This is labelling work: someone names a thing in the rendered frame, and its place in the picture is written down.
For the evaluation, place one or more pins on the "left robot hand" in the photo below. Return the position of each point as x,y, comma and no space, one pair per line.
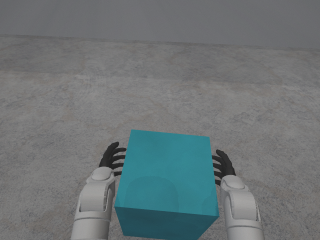
109,158

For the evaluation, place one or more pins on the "right robot hand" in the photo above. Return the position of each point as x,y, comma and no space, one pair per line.
225,167

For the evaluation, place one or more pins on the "robot left forearm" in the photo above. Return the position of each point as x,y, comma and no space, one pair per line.
94,207

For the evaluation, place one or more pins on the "carton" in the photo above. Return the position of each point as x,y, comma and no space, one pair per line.
167,187

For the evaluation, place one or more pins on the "robot right forearm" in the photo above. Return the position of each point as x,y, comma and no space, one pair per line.
241,210

